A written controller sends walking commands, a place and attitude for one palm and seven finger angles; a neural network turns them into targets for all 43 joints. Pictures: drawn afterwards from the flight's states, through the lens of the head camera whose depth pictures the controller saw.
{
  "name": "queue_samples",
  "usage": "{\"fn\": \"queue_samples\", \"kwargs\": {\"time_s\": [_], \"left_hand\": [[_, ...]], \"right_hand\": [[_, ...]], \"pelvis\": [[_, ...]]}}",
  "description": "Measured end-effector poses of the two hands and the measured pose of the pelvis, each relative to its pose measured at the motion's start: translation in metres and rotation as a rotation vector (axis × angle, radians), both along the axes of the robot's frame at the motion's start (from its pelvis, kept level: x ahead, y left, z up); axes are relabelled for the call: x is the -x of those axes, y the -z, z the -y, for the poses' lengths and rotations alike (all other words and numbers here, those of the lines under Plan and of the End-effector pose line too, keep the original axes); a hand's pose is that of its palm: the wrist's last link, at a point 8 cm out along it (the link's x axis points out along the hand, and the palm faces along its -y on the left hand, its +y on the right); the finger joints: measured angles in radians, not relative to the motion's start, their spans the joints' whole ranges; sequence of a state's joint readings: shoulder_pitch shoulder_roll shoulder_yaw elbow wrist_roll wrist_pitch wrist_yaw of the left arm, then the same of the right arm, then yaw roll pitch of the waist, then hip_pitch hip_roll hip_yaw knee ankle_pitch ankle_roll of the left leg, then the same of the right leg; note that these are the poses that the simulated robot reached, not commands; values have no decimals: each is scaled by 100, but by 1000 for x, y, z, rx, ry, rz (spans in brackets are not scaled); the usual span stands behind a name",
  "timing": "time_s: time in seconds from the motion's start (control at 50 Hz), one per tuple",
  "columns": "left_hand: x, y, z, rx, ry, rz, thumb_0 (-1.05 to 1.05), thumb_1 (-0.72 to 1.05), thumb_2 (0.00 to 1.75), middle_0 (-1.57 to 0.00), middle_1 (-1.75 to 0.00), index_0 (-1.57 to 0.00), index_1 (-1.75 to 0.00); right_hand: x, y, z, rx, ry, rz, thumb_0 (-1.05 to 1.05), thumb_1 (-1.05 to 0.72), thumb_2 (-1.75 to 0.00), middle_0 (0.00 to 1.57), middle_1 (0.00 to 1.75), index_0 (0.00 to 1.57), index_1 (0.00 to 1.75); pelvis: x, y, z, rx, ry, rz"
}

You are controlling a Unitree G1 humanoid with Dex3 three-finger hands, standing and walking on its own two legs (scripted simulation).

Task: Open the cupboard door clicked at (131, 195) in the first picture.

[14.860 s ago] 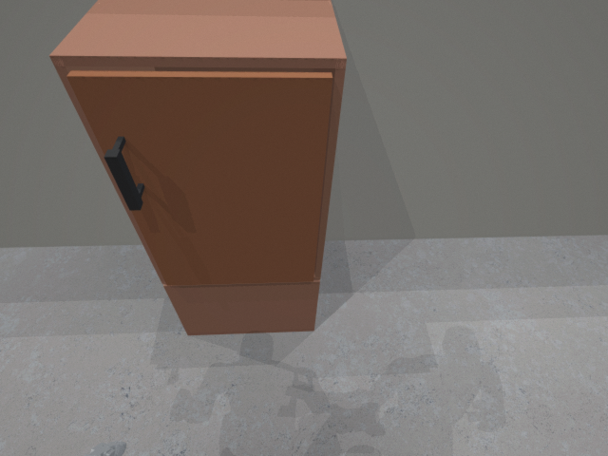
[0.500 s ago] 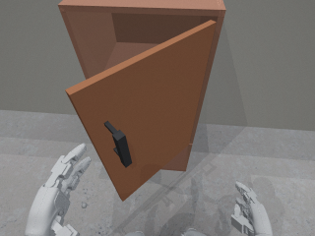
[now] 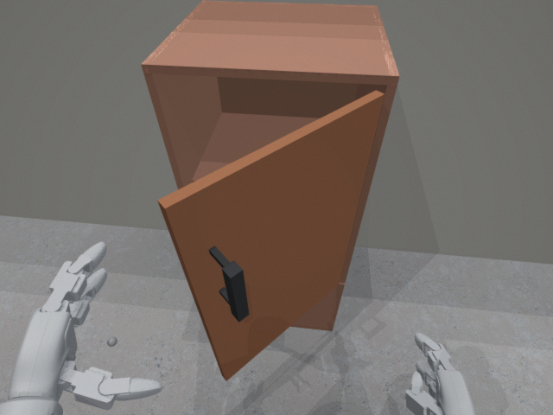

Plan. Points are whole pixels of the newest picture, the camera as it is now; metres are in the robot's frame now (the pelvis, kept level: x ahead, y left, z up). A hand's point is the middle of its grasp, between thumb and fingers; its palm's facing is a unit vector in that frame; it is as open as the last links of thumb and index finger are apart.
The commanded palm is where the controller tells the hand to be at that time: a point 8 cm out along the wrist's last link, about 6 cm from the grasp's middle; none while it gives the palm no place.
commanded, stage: draw the hand back to the body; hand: left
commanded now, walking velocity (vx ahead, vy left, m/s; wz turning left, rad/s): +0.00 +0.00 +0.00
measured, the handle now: (228, 284) +0.29 +0.11 +0.04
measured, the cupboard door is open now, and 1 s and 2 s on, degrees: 48 48 48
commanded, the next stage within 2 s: step back with the hand held close in 0.92 s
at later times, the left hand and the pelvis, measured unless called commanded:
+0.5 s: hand (42, 269) +0.21 +0.28 +0.18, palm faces +0.40 -0.82 -0.41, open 9.5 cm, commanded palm +0.16 +0.32 +0.20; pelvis +0.02 +0.03 +0.03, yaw -1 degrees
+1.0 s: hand (36, 274) +0.20 +0.27 +0.19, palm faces +0.44 -0.81 -0.39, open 7.4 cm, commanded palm +0.15 +0.31 +0.20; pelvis +0.01 +0.01 +0.03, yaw -1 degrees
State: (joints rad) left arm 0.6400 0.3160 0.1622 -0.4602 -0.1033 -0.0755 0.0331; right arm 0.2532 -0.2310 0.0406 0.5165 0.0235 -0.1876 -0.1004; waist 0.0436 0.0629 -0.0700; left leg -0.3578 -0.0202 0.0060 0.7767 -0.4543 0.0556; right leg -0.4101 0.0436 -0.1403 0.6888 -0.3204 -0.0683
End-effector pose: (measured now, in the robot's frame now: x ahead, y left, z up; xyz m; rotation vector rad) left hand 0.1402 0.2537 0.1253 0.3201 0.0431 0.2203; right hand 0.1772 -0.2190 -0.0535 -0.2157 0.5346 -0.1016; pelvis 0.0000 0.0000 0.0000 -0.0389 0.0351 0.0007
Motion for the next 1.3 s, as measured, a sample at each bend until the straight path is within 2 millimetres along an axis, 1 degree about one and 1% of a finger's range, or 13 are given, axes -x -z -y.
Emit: {"fn": "queue_samples", "kwargs": {"time_s": [0.1,0.2,0.32,0.46,0.58,0.62,0.68,0.76,0.82,0.96,1.1,1.18,1.3], "left_hand": [[-2,-12,-13,-52,-65,9,-1,-16,45,-16,-30,-17,-30],[-11,-28,-28,-95,-105,43,-1,1,52,-17,-30,-17,-30],[-23,-49,-42,-128,-120,104,-1,22,61,-18,-30,-18,-30],[-31,-66,-57,-160,-140,161,0,46,71,-19,-30,-19,-31],[-32,-83,-68,-194,-170,221,0,66,80,-20,-30,-20,-31],[-32,-86,-70,-195,-180,232,0,73,83,-20,-30,-20,-31],[-32,-81,-69,-174,-183,222,1,79,86,-20,-30,-20,-31],[-31,-70,-62,-145,-169,185,1,85,88,-20,-30,-20,-30],[-28,-68,-57,-142,-158,175,1,87,89,-20,-30,-21,-31],[-19,-80,-53,-171,-166,218,1,89,90,-21,-30,-21,-31],[-17,-84,-49,-186,-171,237,1,89,90,-21,-30,-21,-31],[-20,-82,-49,-220,-156,235,1,89,90,-21,-30,-21,-31],[-21,-76,-37,-235,-63,204,1,89,90,-21,-30,-21,-31]], "right_hand": [[-5,-2,-16,-1,-25,-40,1,-90,-89,20,30,20,30],[-11,-3,-30,-10,-53,-65,1,-90,-89,20,30,20,30],[-19,-6,-38,-16,-74,-82,1,-90,-89,20,30,20,30],[-23,-11,-36,-2,-75,-102,1,-90,-89,20,30,20,30],[-22,-11,-28,10,-63,-122,1,-90,-89,20,30,20,30],[-20,-11,-26,8,-57,-130,1,-90,-89,20,30,20,30],[-16,-10,-23,6,-48,-142,1,-90,-89,20,30,20,30],[-11,-9,-19,6,-40,-153,1,-90,-89,20,30,20,30],[-7,-9,-17,6,-36,-154,1,-90,-89,20,30,20,30],[-2,-9,-14,-4,-38,-138,1,-90,-89,20,30,20,30],[1,-9,-9,-21,-33,-131,1,-90,-89,20,30,20,30],[9,-10,1,-9,-1,-144,1,-90,-89,20,30,20,30],[31,-6,20,28,78,-181,1,-90,-89,20,30,20,30]], "pelvis": [[-7,-10,-9,-6,-1,27],[-14,-17,-17,-10,-1,51],[-20,-23,-24,-13,4,70],[-23,-27,-26,-11,10,85],[-23,-29,-26,-10,12,95],[-22,-29,-25,-11,13,98],[-19,-29,-24,-12,15,101],[-17,-30,-22,-13,17,104],[-15,-30,-19,-14,17,108],[-10,-30,-13,-17,15,125],[-2,-30,-6,-20,14,116],[5,-28,-2,-15,18,73],[13,-25,-8,-23,26,35]]}}
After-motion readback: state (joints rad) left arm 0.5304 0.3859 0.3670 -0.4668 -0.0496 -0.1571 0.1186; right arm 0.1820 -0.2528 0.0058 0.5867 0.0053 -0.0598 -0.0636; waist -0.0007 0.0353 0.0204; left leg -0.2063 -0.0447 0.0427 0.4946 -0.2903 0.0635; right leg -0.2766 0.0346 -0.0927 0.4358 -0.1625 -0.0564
